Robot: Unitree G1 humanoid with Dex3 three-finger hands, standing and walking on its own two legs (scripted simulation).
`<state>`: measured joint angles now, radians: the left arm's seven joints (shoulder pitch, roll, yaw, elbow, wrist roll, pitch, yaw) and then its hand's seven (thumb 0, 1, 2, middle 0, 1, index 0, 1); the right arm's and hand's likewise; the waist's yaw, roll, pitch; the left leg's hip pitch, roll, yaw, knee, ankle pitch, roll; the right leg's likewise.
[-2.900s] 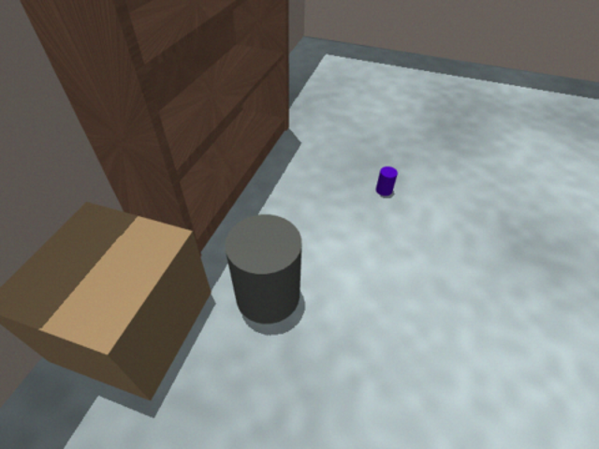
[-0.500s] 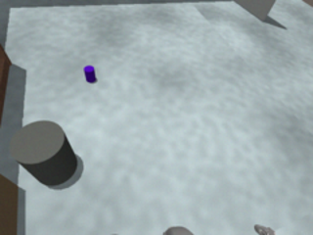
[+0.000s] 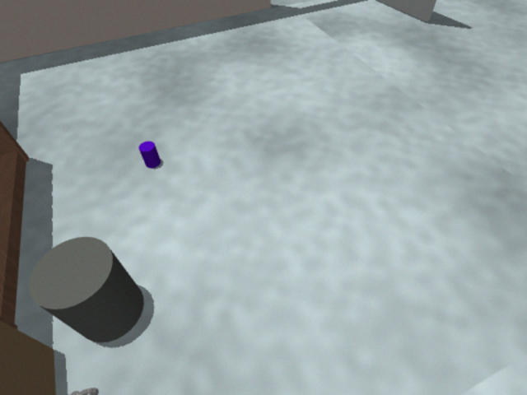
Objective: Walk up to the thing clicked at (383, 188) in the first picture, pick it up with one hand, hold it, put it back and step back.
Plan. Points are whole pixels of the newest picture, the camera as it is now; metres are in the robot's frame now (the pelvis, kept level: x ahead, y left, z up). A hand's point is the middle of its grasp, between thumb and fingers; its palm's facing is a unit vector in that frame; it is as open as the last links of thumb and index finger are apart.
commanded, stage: walk up
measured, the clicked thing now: (150, 154) +1.35 +0.63 -0.70
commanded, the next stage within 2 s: stand in 0.42 s
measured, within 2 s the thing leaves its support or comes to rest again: neither
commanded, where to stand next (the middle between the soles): +0.05 +0.01 m, yaw +0 degrees
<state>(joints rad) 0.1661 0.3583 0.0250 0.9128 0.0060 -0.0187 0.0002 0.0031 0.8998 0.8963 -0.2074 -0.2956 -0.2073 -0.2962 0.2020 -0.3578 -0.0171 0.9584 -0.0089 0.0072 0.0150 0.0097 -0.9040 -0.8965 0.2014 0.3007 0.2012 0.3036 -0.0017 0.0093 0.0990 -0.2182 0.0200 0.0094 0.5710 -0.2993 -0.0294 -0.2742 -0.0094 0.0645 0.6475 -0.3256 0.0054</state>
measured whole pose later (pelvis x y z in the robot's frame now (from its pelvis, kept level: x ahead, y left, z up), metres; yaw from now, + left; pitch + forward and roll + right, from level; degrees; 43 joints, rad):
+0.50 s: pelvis +0.00 +0.01 +0.02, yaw -1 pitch -3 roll +0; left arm 0.10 0.35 0.01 1.13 0.01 -0.01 -0.02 0.00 0.90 0.90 -0.21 -0.30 -0.21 -0.30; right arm 0.11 -0.36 -0.01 1.09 -0.01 -0.02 0.02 0.01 -0.90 -0.90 0.20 0.30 0.20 0.30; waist -0.01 0.01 0.06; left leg -0.13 0.04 0.02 0.38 -0.20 -0.03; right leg -0.16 0.01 0.07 0.38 -0.17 0.02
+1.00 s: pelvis -0.01 +0.01 +0.02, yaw +0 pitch -2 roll +0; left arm 0.10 0.36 0.00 1.14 0.01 -0.02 -0.01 0.00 0.90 0.90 -0.21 -0.30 -0.21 -0.30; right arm 0.11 -0.35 -0.01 1.14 -0.01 -0.01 0.02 0.01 -0.90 -0.90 0.20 0.30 0.20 0.30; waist -0.01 -0.01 0.06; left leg -0.12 0.03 0.02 0.33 -0.17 -0.03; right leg -0.15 0.00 0.07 0.35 -0.16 0.02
